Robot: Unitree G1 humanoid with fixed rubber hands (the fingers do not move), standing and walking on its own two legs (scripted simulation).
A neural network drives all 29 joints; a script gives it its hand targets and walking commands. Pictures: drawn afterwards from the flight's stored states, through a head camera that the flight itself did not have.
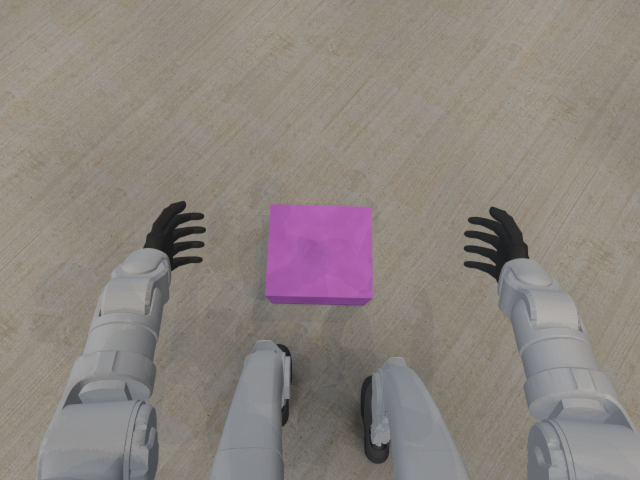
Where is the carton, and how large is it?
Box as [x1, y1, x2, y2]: [265, 204, 372, 305]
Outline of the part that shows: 270,205 265,295 272,303 363,305 372,298 370,207 280,204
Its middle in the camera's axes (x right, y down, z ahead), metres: +0.00 +0.05 +1.02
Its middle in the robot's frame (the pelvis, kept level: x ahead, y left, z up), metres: +0.48 +0.03 -0.60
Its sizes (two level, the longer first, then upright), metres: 0.257 0.232 0.167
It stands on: the floor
